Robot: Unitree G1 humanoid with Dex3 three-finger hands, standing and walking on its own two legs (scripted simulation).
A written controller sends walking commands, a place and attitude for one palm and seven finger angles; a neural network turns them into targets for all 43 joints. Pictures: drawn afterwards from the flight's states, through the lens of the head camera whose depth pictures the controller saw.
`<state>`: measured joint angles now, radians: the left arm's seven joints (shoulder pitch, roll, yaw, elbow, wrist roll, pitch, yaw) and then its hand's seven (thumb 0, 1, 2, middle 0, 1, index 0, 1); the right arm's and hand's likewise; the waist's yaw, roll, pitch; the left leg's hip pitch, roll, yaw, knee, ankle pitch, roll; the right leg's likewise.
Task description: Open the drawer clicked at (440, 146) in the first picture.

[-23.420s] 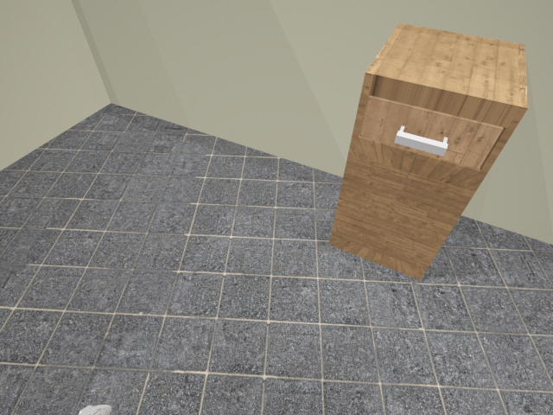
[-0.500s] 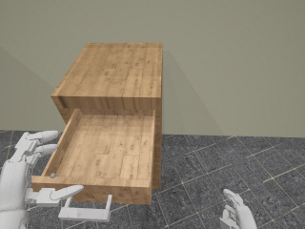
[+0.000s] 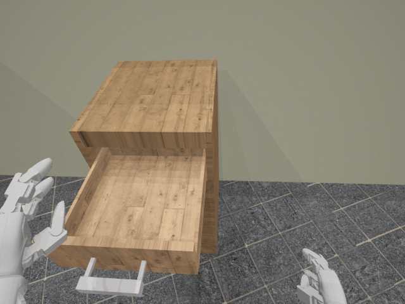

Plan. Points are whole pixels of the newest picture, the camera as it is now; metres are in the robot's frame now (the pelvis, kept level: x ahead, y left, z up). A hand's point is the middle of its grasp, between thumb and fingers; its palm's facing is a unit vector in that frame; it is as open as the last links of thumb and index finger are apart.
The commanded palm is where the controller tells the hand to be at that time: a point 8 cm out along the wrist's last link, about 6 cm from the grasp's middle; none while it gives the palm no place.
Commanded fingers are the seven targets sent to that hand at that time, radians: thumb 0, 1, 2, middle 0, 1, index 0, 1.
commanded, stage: draw the hand back to the body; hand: left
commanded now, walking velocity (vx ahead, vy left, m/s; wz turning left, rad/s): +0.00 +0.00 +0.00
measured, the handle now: (114, 275) +0.20 +0.24 -0.10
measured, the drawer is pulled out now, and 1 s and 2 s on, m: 0.30 0.30 0.30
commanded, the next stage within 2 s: step back with the hand held close in 0.12 s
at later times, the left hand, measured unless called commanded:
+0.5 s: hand (66, 233) +0.18 +0.23 +0.14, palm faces +0.24 -0.83 -0.50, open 7.4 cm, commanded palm +0.12 +0.28 +0.17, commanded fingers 0.00 0.90 0.90 -0.20 -0.30 -0.20 -0.30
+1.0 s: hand (11, 280) +0.11 +0.26 +0.15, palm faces +0.32 -0.80 -0.51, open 7.4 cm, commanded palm +0.05 +0.31 +0.17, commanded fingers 0.00 0.90 0.90 -0.20 -0.30 -0.20 -0.30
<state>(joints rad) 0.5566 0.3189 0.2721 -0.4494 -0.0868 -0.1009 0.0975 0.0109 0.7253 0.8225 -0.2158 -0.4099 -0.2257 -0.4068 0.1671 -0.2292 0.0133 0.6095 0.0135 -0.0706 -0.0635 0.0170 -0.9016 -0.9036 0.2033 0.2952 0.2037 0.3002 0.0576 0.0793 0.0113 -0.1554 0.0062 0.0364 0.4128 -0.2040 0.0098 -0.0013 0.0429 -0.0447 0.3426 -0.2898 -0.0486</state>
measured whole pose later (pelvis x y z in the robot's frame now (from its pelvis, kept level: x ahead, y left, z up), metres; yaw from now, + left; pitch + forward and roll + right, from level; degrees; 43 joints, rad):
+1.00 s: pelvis -0.08 +0.03 -0.02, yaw +0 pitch +2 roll -2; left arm 0.67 0.41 0.40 -0.66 -0.06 -0.21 0.13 0.02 0.89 0.89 -0.21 -0.30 -0.22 -0.30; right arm 0.17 -0.19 0.01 0.53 0.02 -0.07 -0.05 0.02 -0.90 -0.90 0.20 0.30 0.21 0.30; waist 0.01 0.03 0.07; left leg -0.48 0.02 0.04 0.60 -0.17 0.05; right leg -0.35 0.04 -0.06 0.59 -0.27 -0.02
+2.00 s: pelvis -0.27 +0.00 -0.01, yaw +0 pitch -1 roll +0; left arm 0.71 0.42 0.38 -0.66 -0.05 -0.22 0.14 0.02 0.89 0.89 -0.21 -0.30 -0.22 -0.30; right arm 0.21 -0.19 -0.01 0.58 0.03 -0.09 -0.03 0.02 -0.90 -0.90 0.20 0.30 0.20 0.30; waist -0.02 0.00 0.05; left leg -0.37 0.01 -0.02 0.70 -0.37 0.02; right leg -0.25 0.02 -0.09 0.53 -0.28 -0.05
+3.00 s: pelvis -0.26 +0.01 -0.01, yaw +2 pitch +1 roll +0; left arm 0.28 0.27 0.10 0.38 0.04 0.01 0.02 0.01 0.90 0.90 -0.19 -0.30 -0.20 -0.30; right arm 0.12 -0.25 -0.01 0.78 -0.02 -0.02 0.01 0.01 -0.90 -0.90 0.20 0.30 0.20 0.30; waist 0.00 0.05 0.01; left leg -0.31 -0.02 0.01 0.60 -0.30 0.02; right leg -0.29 0.00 -0.08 0.60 -0.33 -0.04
